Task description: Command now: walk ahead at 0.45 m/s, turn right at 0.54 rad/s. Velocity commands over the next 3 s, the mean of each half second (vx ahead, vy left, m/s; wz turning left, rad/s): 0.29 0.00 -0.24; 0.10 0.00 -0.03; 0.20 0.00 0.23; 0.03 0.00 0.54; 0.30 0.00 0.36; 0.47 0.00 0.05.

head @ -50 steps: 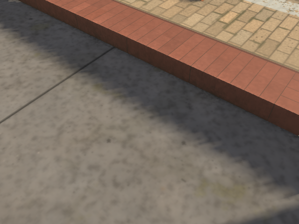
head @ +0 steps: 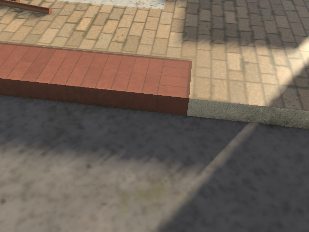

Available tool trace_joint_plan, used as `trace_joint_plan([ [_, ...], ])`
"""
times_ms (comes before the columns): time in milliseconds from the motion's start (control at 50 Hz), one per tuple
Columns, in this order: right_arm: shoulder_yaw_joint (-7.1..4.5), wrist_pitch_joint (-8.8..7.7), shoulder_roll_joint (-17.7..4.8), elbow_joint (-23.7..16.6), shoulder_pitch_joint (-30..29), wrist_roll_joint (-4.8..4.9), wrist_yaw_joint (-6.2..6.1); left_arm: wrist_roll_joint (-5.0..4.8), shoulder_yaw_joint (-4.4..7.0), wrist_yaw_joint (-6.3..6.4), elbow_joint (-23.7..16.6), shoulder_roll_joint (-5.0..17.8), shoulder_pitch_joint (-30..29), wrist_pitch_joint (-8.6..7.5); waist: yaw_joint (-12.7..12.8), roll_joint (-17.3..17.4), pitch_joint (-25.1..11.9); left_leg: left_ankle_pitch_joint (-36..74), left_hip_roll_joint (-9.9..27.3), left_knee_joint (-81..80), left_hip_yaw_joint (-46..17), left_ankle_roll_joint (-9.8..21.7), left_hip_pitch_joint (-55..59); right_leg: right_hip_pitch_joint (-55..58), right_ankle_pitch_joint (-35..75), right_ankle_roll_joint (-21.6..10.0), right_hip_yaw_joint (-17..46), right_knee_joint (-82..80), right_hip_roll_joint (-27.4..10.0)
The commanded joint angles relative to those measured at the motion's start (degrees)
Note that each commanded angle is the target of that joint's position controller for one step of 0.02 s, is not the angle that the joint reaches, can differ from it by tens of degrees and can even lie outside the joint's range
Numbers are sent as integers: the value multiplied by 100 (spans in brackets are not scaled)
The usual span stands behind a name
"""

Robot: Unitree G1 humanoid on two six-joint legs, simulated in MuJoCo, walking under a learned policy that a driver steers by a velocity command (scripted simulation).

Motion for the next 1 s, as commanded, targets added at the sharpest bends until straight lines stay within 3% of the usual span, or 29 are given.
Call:
trace_joint_plan([
  [20,-165,-81,-871,-441,-266,0,93,-16,-54,-74,-685,94,-871,-94,-131,722,729,-163,1215,-945,-655,1090,-411,-301,266,42,-235,-665,-263],
  [100,-205,-168,-1090,-459,-311,7,265,18,29,-154,-582,289,-552,-144,37,744,564,281,1439,-496,-302,1198,-630,718,415,-75,-552,-979,-226],
  [120,-162,-411,-979,-575,-606,485,363,60,-66,-322,-488,62,6,-174,212,811,-188,-309,1101,-342,150,670,-891,1934,-784,-321,-1851,-305,1],
  [140,-131,-486,-987,-593,-571,612,334,59,-74,-364,-401,41,-94,-116,112,1101,564,44,1140,-127,186,621,-1304,1932,-1509,-346,-1302,-1063,-176],
  [160,-160,-231,-1118,-282,-424,287,363,-76,102,-184,-506,372,-176,-185,503,740,982,2733,1166,1119,-168,818,-1237,2114,-620,-463,-655,-2355,76],
  [180,-179,-104,-1177,-233,-492,312,345,38,185,-131,-296,549,763,-273,1054,708,368,3966,1041,2578,99,634,-1008,3034,472,-563,-1004,-3485,433],
  [200,-128,-154,-984,-469,-608,235,287,117,291,-31,-2,1093,1573,-334,1222,-41,-63,1981,748,4566,164,364,-2219,4300,2562,-799,-75,-3656,-227],
  [220,102,-269,-146,-657,376,9,360,184,321,13,-74,1746,1550,-337,385,-2084,-963,-2129,-123,6427,-177,61,-3969,5327,4798,-1870,2209,-3504,-1853],
  [240,-158,-187,-991,-575,116,237,164,-266,175,-232,-249,642,1862,-318,902,-387,-1431,-2591,-2,6273,113,-42,-3579,5047,4690,-1301,1987,-3754,-1857],
  [260,-182,-147,-836,-743,-272,120,68,-158,38,-265,-191,648,1456,-340,420,-729,-743,-2425,119,6154,180,-112,-3820,4492,4431,-1293,1850,-3987,-1854],
  [280,-25,-56,-550,-819,-1022,350,101,65,158,-166,-37,813,1047,-347,777,-524,-111,-1704,383,6200,-608,38,-4203,3695,2806,-1709,1873,-4112,-1672],
  [340,-96,223,-533,-582,-516,192,154,158,48,-19,-110,553,348,-403,173,-35,-29,-418,492,5295,-749,115,-3462,2693,2558,-1613,1123,-4338,-1506],
  [480,-49,58,-284,-833,-1692,-115,549,83,-24,593,315,420,873,-457,496,-66,-58,3796,63,2037,-587,246,-2999,2417,841,-1019,-124,-3790,-610],
  [500,-5,66,-170,-867,-1797,-57,633,67,-22,632,337,461,933,-439,502,-63,-47,4119,1,1860,-588,256,-2651,2086,512,-1011,-79,-3672,-620],
  [520,167,-159,-164,-1127,-2357,191,414,82,-26,462,205,417,811,-729,895,139,-454,2534,56,2459,12,221,-3221,3118,-837,-797,400,-3983,-783],
  [540,249,-227,0,-1338,-2841,206,320,48,15,435,300,538,733,-856,946,-260,-37,2038,437,2538,-426,261,-3738,3025,-1135,-916,938,-3821,-863],
  [560,52,-122,-368,-1216,-2393,130,535,-42,42,593,440,554,872,-564,611,-347,788,3368,538,1360,-1282,349,-3904,2599,-122,-1002,693,-2989,-968],
  [620,58,15,-271,-951,-2106,100,866,92,26,689,507,491,1331,-251,843,11,473,4388,281,934,-938,211,-3019,2454,-341,-883,499,-2113,-749],
  [680,-12,80,-221,-503,-1397,198,743,74,19,631,604,243,1410,-190,564,373,407,4480,278,-108,-716,304,-1905,2238,-421,-659,412,-762,-552],
  [700,-73,34,-226,-125,-538,64,685,101,-37,548,776,49,1618,-168,237,598,-11,5290,151,-280,-351,343,-560,1854,-584,-515,-5,305,-184],
  [720,-201,3,-669,189,275,-100,653,144,-79,413,902,-213,2158,-211,127,1423,-792,8340,822,1009,-728,691,1656,350,-3044,-80,-447,2290,409],
  [740,-165,4,-728,249,369,-73,665,-40,-170,345,914,-150,2693,-241,191,1736,-1802,9258,1942,2259,-1926,1487,3110,-897,-4661,302,317,4317,503],
  [760,-117,98,-529,61,-29,23,654,-108,-153,317,799,157,2451,-292,104,1126,-2283,8126,2108,2178,-2272,1726,2859,-1105,-4248,330,926,4134,207],
  [800,83,323,-21,-151,-1138,-18,553,12,-125,509,625,82,1139,-79,295,-126,-1385,5145,1653,1134,-2168,1315,731,-578,-3537,380,245,3553,-212],
  [820,62,307,-382,-41,-1457,-57,477,-90,-215,585,469,-194,1464,77,827,895,-1322,4443,2305,1015,-2927,1954,-36,-517,-3034,501,477,3942,-389],
  [840,-27,317,-628,-164,-1830,-120,340,-113,-224,654,475,-90,1754,131,984,1186,-1348,2554,2646,554,-3376,2314,-771,-336,-2293,575,643,3591,-582],
  [880,-58,306,-533,-150,-1809,-182,209,48,20,705,646,467,1280,109,725,832,-633,-1108,1431,-221,-2568,1664,-2035,203,-1197,442,156,2370,-374],
  [920,-61,224,-495,-3,-1370,28,110,155,38,692,495,221,826,-64,539,862,-153,-1597,1322,-367,-2638,1569,-1751,-490,-782,470,251,1486,-500],
  [1000,-191,281,-538,141,-965,44,-44,155,-123,552,575,-447,424,-262,255,1116,-265,-676,861,-429,-1621,1314,-1754,918,-690,472,-307,-1738,-177],
])
Next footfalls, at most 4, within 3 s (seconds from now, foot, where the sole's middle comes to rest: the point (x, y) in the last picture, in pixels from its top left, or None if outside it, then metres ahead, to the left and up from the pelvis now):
0.18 right None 0.14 -0.17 -0.78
0.70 left None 0.45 0.04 -0.93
1.16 right None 0.43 -0.19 -0.93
1.56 left None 0.59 0.00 -0.93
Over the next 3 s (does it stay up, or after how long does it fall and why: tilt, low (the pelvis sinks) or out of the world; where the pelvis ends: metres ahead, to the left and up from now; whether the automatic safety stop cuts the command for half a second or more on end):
stays up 0.89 0.07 -0.17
